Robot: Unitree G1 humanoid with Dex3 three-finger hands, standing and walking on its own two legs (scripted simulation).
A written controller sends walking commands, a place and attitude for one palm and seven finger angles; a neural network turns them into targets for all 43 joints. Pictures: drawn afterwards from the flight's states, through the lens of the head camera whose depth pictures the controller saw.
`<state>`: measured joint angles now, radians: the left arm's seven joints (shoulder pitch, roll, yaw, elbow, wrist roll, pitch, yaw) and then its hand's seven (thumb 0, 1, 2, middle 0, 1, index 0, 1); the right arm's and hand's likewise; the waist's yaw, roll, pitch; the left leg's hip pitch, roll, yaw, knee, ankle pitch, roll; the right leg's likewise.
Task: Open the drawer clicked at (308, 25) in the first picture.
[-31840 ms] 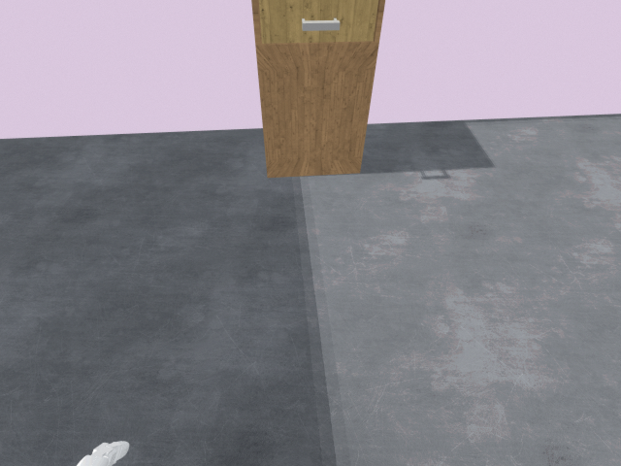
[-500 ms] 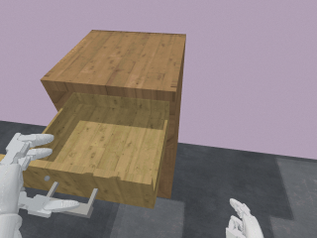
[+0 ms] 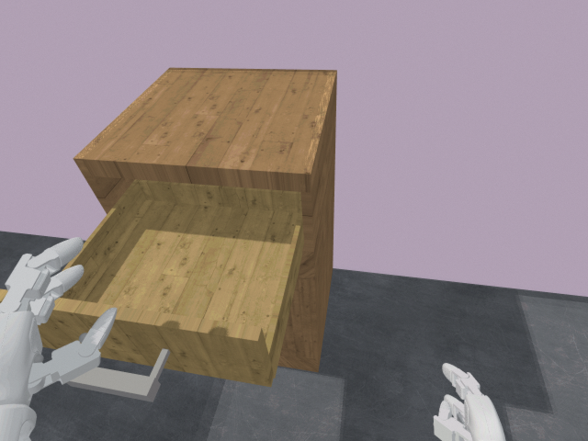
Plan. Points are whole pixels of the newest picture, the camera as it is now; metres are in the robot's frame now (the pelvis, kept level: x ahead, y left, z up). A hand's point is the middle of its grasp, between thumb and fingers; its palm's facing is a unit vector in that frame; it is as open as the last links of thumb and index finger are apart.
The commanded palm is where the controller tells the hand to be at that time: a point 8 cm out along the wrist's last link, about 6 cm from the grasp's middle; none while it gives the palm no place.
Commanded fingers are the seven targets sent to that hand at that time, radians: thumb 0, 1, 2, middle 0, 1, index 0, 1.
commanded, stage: draw the hand back to the body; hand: left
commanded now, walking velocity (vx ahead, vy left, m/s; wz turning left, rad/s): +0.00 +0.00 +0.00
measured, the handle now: (120, 366) +0.22 +0.30 -0.03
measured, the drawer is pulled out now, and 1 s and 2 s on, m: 0.29 0.29 0.29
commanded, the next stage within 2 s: step back with the hand held close in 0.28 s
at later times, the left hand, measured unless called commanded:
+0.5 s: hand (84, 343) +0.17 +0.22 +0.16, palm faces +0.36 -0.81 -0.46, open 7.5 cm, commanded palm +0.11 +0.26 +0.18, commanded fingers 0.00 0.90 0.90 -0.20 -0.30 -0.20 -0.30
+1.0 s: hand out of the picture +0.11 +0.28 +0.15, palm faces +0.34 -0.81 -0.47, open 7.4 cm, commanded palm +0.05 +0.32 +0.18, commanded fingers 0.00 0.90 0.90 -0.20 -0.30 -0.20 -0.30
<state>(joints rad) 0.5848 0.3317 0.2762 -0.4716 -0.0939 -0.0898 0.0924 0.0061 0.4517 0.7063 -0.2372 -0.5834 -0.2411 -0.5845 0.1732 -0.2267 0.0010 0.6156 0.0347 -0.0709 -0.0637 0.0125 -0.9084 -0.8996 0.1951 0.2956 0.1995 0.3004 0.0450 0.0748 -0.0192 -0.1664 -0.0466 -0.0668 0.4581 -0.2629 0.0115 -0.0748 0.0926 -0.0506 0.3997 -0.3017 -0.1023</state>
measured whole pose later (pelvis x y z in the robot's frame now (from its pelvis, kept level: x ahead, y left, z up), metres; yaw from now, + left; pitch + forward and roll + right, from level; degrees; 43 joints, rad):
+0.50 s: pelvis -0.02 -0.02 +0.00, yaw +1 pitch -1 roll +0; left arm 0.55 0.36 0.34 -0.46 -0.08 -0.17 0.08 0.02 0.88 0.89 -0.21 -0.31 -0.21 -0.31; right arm 0.18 -0.22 -0.01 0.59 0.04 -0.04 -0.05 0.01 -0.91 -0.90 0.20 0.30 0.20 0.30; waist 0.02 0.07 0.01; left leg -0.26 -0.02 -0.07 0.59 -0.26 0.03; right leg -0.11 0.13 -0.08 0.38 -0.26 -0.12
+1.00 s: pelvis -0.07 +0.03 -0.01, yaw +1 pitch +2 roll -1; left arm 0.66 0.41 0.38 -0.62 -0.06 -0.15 0.13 0.02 0.89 0.89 -0.21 -0.30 -0.21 -0.30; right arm 0.17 -0.19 -0.01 0.55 0.02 -0.01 -0.05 0.01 -0.91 -0.90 0.20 0.30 0.20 0.30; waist -0.01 -0.02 0.01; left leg -0.37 -0.06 -0.01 0.54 -0.20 0.06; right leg -0.33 0.05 -0.07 0.58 -0.32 -0.03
